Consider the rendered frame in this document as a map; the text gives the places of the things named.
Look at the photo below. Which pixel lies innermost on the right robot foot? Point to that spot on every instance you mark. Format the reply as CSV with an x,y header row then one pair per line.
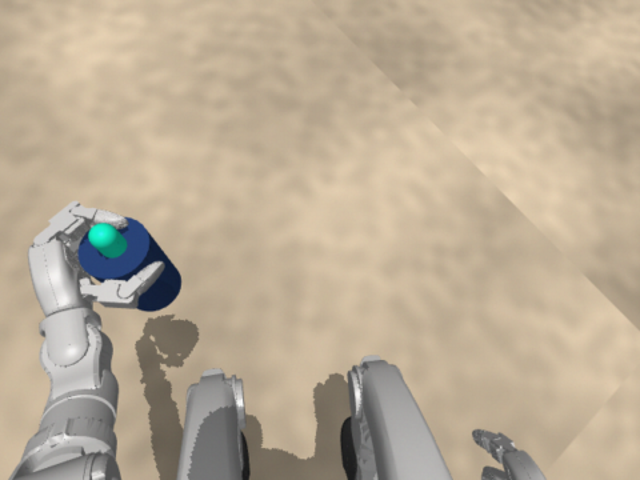
x,y
348,452

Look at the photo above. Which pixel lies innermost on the left robot hand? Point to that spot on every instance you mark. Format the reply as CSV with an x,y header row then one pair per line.
x,y
59,280

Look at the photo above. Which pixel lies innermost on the bottle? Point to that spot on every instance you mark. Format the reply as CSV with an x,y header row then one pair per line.
x,y
109,253

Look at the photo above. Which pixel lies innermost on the left robot arm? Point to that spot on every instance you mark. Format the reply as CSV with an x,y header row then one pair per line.
x,y
75,440

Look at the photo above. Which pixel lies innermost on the right robot hand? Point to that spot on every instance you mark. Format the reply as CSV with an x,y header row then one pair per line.
x,y
518,465

